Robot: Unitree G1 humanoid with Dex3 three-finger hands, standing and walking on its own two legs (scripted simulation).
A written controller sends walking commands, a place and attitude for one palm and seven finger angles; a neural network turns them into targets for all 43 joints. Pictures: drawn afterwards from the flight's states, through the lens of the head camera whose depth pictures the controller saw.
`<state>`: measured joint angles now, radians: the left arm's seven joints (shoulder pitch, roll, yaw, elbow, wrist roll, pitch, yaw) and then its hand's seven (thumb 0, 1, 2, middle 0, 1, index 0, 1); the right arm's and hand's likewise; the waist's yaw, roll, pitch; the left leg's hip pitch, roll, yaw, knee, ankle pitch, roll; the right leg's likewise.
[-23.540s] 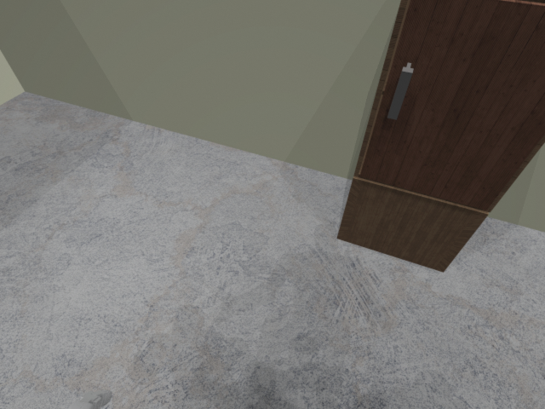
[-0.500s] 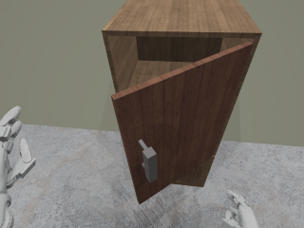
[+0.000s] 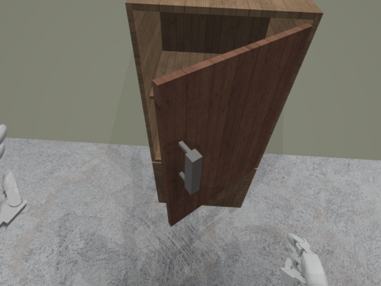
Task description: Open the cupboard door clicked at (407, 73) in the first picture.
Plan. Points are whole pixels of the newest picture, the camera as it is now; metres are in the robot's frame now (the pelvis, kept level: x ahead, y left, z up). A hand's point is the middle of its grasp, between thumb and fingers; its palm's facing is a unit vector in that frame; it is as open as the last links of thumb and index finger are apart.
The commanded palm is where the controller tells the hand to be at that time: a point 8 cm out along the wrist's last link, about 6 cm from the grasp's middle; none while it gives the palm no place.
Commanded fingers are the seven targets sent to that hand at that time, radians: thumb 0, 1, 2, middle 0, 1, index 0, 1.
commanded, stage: step back with the hand held close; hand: left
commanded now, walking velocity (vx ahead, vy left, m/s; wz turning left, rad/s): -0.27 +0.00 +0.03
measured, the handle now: (187, 167) +0.37 +0.04 +0.02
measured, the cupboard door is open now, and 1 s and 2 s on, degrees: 40 40 40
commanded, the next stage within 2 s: stop stepping back and stand still in 0.62 s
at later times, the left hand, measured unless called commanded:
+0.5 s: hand out of the picture +0.10 +0.30 +0.16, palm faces +0.49 -0.73 -0.48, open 7.4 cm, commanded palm +0.01 +0.33 +0.19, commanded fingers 0.00 0.90 0.90 -0.20 -0.30 -0.20 -0.30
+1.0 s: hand out of the picture +0.02 +0.25 +0.19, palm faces +0.34 -0.85 -0.41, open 7.4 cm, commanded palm -0.05 +0.30 +0.19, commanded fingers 0.00 0.90 0.90 -0.20 -0.30 -0.20 -0.30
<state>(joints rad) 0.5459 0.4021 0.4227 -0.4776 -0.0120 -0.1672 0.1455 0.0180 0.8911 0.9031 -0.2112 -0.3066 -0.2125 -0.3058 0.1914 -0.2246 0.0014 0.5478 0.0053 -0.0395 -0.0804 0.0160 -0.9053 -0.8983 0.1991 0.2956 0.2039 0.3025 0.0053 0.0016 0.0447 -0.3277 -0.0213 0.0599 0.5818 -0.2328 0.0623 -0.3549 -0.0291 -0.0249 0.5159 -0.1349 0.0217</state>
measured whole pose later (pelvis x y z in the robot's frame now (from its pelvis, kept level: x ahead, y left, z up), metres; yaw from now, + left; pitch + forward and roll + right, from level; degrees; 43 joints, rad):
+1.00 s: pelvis -0.21 +0.01 -0.01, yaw -5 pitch -3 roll -2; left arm 0.46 0.49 0.47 -0.51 -0.06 -0.19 0.12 0.02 0.89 0.90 -0.21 -0.31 -0.22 -0.31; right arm 0.22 -0.20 0.02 0.67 -0.01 -0.15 -0.07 0.02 -0.90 -0.90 0.20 0.30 0.21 0.30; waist -0.05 -0.05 0.00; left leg -0.46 -0.02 0.05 0.55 -0.06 0.07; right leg -0.21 0.03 0.01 0.90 -0.57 0.00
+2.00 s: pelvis -0.31 +0.01 +0.01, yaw -2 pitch +0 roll +0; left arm 0.55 0.39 0.39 -0.45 -0.02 -0.24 0.16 0.02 0.89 0.90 -0.21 -0.31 -0.21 -0.31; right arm 0.24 -0.27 -0.04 0.63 -0.01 -0.14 -0.09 0.02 -0.91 -0.90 0.20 0.30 0.20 0.30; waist 0.00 0.01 0.01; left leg -0.21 0.01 0.06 0.44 -0.23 0.03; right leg -0.27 0.02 -0.12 0.46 -0.19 -0.07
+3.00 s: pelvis -0.32 +0.05 +0.00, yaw -2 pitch +0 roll +1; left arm 0.27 0.27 0.05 0.55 0.04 0.05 0.00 0.01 0.91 0.90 -0.20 -0.30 -0.20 -0.30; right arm 0.15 -0.29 0.00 0.83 -0.03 -0.03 0.01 0.01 -0.91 -0.90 0.20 0.30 0.20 0.30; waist -0.02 0.06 0.02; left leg -0.27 -0.06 0.11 0.56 -0.30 0.08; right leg -0.35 -0.05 -0.05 0.60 -0.24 0.00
